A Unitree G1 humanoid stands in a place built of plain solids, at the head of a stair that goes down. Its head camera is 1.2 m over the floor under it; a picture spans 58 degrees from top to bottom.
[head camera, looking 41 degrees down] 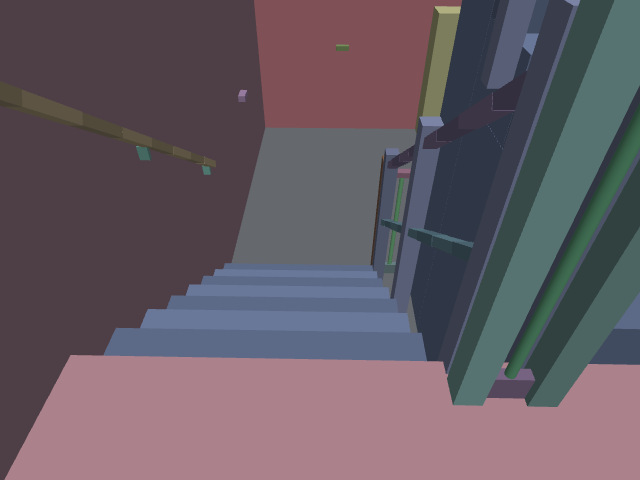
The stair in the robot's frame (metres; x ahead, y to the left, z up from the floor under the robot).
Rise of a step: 0.18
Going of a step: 0.24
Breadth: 1.20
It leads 1 degrees to the right of straight ahead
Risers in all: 8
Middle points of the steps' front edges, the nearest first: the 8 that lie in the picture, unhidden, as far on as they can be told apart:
0.80 0.21 0.00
1.04 0.20 -0.18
1.29 0.20 -0.36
1.53 0.19 -0.53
1.78 0.19 -0.71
2.02 0.18 -0.89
2.27 0.18 -1.07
2.51 0.17 -1.25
